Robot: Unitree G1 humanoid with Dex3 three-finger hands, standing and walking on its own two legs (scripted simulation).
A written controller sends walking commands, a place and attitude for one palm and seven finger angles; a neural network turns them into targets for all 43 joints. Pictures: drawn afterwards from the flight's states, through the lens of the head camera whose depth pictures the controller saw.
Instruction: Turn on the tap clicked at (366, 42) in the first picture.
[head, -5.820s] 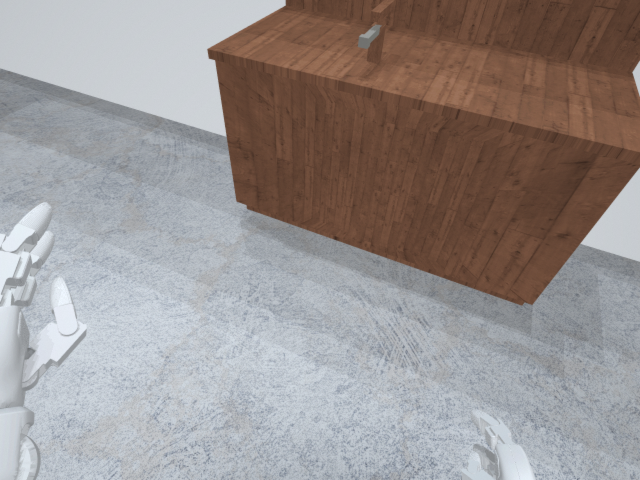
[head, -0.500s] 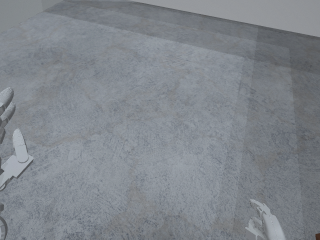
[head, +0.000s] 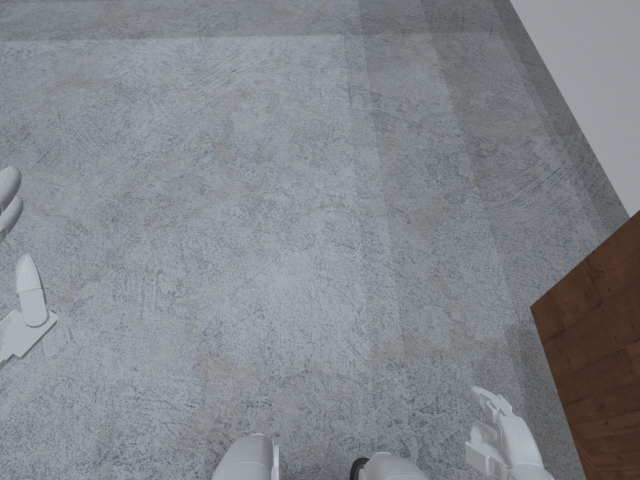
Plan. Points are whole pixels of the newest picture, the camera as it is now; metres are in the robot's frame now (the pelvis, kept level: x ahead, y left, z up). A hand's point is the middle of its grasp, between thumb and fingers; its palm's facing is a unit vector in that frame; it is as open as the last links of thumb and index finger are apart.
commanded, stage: turn to face it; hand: left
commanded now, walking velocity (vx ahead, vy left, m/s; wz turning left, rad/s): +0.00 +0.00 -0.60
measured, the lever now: out of the picture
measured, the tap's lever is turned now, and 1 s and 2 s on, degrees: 0 0 0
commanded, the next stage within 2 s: none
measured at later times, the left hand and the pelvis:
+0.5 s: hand (180, 316) +0.23 +0.12 +0.18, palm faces +0.11 -0.86 -0.49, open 7.4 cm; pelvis -0.06 -0.04 +0.00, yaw -19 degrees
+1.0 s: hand (295, 360) +0.20 +0.03 +0.18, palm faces -0.12 -0.89 -0.43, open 7.4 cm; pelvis -0.12 -0.05 +0.00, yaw -35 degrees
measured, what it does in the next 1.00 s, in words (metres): walks backwards, turning right: left foot, then right foot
